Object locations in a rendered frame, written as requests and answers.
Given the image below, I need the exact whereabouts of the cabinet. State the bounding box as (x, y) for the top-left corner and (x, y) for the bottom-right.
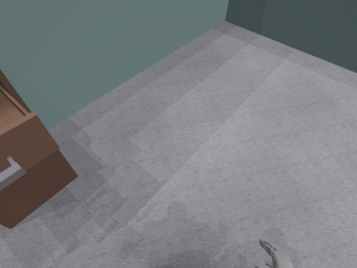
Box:
(0, 70), (78, 229)

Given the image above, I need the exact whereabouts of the handle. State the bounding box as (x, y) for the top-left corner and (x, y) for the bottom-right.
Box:
(0, 157), (26, 191)

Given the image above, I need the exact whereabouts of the right robot hand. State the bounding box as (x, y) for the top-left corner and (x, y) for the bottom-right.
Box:
(255, 238), (294, 268)

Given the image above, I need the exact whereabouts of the drawer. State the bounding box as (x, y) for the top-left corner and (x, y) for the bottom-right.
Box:
(0, 85), (60, 173)

